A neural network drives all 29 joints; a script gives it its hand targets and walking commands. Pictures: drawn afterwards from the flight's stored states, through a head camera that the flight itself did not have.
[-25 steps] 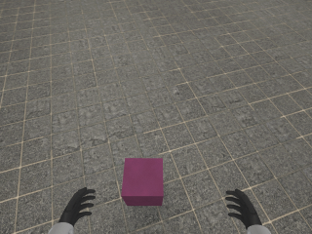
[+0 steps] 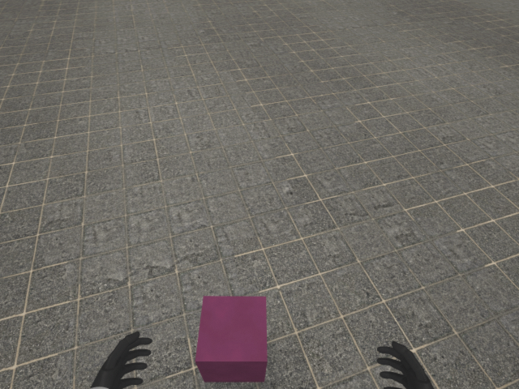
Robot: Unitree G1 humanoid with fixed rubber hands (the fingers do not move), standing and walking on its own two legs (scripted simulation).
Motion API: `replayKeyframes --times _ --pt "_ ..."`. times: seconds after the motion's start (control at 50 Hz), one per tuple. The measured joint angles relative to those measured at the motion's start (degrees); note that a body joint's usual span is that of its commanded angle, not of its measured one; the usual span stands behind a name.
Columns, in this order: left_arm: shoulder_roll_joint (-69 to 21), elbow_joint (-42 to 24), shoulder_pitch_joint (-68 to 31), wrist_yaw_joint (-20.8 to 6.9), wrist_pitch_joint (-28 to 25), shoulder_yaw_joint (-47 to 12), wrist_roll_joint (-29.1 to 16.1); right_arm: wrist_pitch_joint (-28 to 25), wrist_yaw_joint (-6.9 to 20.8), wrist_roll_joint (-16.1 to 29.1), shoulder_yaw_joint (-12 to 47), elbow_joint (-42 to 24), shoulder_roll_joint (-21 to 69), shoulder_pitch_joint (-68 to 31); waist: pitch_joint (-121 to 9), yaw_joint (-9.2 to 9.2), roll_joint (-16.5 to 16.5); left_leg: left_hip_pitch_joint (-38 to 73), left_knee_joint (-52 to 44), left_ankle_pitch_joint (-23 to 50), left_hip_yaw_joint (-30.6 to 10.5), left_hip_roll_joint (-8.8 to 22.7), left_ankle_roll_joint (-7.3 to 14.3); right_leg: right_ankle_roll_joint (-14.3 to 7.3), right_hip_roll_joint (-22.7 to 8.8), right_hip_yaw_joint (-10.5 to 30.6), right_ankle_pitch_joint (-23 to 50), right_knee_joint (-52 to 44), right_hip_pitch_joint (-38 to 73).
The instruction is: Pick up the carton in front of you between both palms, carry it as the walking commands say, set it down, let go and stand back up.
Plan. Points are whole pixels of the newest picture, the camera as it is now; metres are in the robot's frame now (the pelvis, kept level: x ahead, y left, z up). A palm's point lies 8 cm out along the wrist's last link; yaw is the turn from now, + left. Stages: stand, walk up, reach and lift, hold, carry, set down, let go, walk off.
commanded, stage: stand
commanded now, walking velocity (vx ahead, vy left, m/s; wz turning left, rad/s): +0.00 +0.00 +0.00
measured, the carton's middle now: (234, 340) +0.42 +0.09 -0.65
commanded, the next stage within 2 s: none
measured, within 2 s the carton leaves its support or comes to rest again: neither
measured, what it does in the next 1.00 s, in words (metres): stands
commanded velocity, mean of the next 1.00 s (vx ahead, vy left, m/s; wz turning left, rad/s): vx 0.00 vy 0.00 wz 0.00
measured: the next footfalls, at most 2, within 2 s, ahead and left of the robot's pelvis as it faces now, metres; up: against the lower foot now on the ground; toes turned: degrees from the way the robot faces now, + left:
none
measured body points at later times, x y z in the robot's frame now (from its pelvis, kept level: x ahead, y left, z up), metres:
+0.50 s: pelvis +0.03 +0.01 -0.03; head +0.04 +0.01 +0.42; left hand +0.09 +0.29 -0.13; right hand +0.17 -0.23 -0.15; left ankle +0.00 +0.13 -0.74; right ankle -0.06 -0.11 -0.74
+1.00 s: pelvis +0.02 +0.01 -0.03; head +0.03 +0.02 +0.42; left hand +0.03 +0.29 -0.14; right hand +0.16 -0.23 -0.14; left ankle +0.00 +0.13 -0.74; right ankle -0.06 -0.11 -0.74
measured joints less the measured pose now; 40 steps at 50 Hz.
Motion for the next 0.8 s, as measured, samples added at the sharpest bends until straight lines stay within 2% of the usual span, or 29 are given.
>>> replayKeyframes --times 0.06,0.12,0.24,0.46,0.8 --pt "1.3 3.3 0.3 2.6 -4.6 -0.2 0.8 -4.2 -1.9 -1.2 0.4 5.7 -1.7 2.4 -3.3 0.36 0.0 -4.4 3.4 -1.6 -0.9 -0.9 0.0 0.6 -1.1 -1.9 -2.1 3.4 -3.9" --pt "2.6 6.1 1.7 3.7 -7.8 0.2 0.7 -6.8 -2.1 -1.4 0.2 10.1 -2.9 4.6 -5.0 0.51 0.0 -7.6 6.1 -2.9 -1.7 -1.8 0.4 0.3 -1.9 -3.1 -3.9 5.9 -6.6" --pt "3.6 8.9 4.1 4.8 -9.1 0.1 -0.4 -8.7 -2.3 -0.8 0.4 14.6 -3.8 6.4 -6.7 1.17 0.7 -11.3 10.7 -5.7 -3.1 -3.1 0.8 0.8 -2.9 -5.0 -7.0 9.5 -8.9" --pt "2.5 10.9 7.0 6.0 -7.2 -1.3 -0.9 -6.8 -3.4 -0.4 1.1 15.0 -3.3 5.2 -7.6 2.00 1.6 -14.0 17.0 -9.5 -4.9 -4.3 1.3 1.1 -3.7 -7.8 -10.6 13.2 -9.3" --pt "3.2 13.5 8.5 6.1 -5.5 -1.3 -0.6 -4.8 -4.1 -0.5 1.5 14.8 -3.5 5.5 -6.1 1.85 1.7 -14.1 18.2 -9.3 -6.7 -4.6 1.3 1.1 -3.9 -10.6 -10.4 12.6 -7.7"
